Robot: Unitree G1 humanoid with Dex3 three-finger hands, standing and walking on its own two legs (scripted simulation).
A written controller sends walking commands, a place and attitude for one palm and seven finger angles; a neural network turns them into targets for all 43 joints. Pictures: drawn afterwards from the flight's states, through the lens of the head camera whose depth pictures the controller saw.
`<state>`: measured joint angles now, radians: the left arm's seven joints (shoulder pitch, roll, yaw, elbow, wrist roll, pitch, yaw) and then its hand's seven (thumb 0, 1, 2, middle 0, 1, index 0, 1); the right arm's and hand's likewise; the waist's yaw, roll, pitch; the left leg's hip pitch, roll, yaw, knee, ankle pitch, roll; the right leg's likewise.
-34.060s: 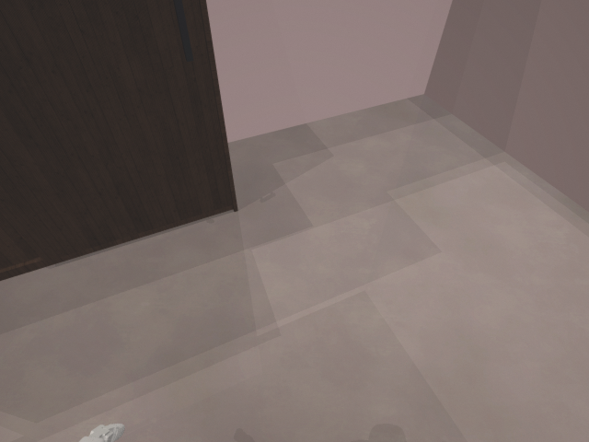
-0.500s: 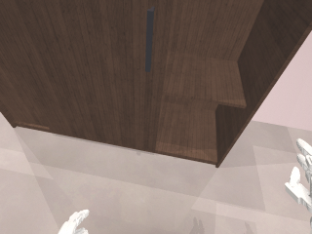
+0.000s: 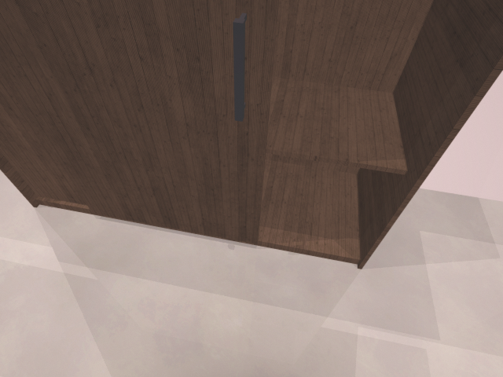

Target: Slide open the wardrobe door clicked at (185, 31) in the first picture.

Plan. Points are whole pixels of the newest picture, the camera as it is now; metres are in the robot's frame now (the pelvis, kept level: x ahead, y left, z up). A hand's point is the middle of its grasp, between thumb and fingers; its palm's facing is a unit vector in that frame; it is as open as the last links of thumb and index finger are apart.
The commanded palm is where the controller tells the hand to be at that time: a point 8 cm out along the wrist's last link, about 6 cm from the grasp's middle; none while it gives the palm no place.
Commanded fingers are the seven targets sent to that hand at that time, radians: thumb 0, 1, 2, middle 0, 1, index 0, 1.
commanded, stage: let the arm hang, fingers relaxed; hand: right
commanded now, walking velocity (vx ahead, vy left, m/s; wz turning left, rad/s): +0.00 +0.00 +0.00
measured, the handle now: (241, 71) +0.72 +0.08 +0.11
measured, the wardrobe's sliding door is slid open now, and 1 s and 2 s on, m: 0.45 0.45 0.45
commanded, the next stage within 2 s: look to check the result in 0.52 s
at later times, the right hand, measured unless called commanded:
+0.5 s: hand out of the picture +0.00 -0.19 -0.18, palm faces +0.00 +0.99 -0.17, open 7.3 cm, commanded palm none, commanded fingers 0.00 -0.90 -0.90 0.20 0.30 0.20 0.30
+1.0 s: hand out of the picture +0.00 -0.21 -0.18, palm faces -0.01 +0.99 -0.16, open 7.4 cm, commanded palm none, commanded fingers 0.00 -0.90 -0.90 0.20 0.30 0.20 0.30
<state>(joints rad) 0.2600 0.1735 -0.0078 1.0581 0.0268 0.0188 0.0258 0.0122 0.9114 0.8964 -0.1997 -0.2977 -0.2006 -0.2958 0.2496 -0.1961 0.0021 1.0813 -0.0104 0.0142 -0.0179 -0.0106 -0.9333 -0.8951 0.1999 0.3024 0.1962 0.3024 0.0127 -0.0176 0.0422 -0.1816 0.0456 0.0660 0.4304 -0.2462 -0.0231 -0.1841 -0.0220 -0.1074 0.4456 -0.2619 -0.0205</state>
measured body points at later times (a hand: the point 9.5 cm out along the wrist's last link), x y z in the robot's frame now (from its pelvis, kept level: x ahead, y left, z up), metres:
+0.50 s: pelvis +0.00 -0.02 +0.00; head +0.02 -0.03 +0.45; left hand +0.00 +0.20 -0.16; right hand +0.01 -0.24 -0.16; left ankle -0.01 +0.13 -0.74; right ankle -0.01 -0.10 -0.74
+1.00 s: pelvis +0.00 -0.04 +0.00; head +0.02 -0.05 +0.45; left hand -0.01 +0.18 -0.16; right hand +0.00 -0.26 -0.17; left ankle -0.01 +0.13 -0.74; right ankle -0.01 -0.10 -0.74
